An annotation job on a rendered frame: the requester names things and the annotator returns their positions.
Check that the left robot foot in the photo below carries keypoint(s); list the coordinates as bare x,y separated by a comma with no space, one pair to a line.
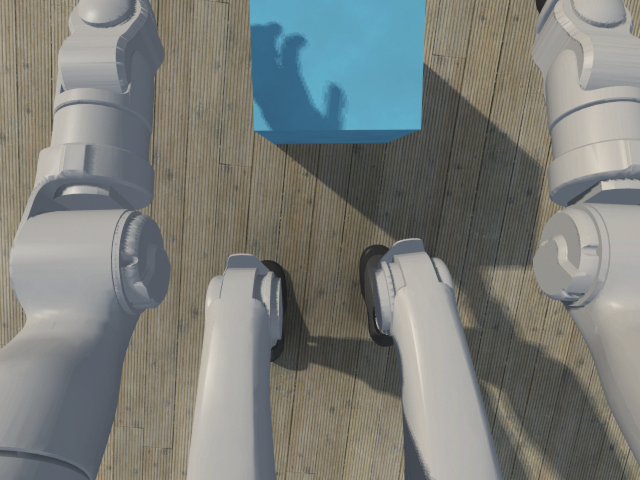
278,273

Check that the right robot forearm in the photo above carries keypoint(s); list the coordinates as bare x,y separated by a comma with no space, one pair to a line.
590,63

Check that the robot right upper arm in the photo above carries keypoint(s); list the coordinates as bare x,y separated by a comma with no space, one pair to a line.
589,259

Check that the carton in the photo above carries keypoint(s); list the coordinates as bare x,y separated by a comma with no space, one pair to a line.
337,71

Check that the robot left shin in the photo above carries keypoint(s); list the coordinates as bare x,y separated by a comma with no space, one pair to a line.
234,261

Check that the left robot forearm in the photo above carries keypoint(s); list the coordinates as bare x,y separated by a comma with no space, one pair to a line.
103,113

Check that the robot left upper arm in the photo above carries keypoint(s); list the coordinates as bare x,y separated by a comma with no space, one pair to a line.
83,279

